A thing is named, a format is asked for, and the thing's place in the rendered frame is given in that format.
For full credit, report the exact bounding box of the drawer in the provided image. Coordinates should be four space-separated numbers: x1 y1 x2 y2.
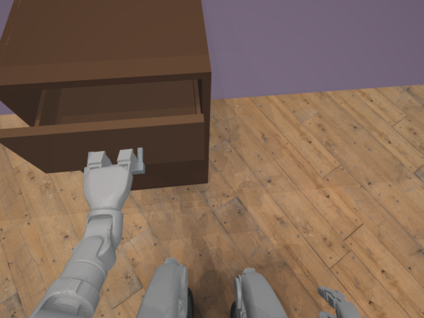
0 79 205 174

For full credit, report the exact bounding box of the cabinet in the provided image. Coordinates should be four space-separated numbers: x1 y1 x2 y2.
0 0 211 191

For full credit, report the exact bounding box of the left robot forearm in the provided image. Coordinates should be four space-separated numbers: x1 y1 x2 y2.
28 208 123 318

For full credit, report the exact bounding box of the robot left thigh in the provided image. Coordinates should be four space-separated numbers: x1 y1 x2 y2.
136 263 187 318

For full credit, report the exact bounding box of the robot right hand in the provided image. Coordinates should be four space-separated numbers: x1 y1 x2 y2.
318 286 362 318

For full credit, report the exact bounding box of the robot left shin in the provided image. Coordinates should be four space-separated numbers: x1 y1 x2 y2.
155 258 187 318

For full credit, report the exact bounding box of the robot left hand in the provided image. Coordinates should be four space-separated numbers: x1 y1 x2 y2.
83 149 137 211

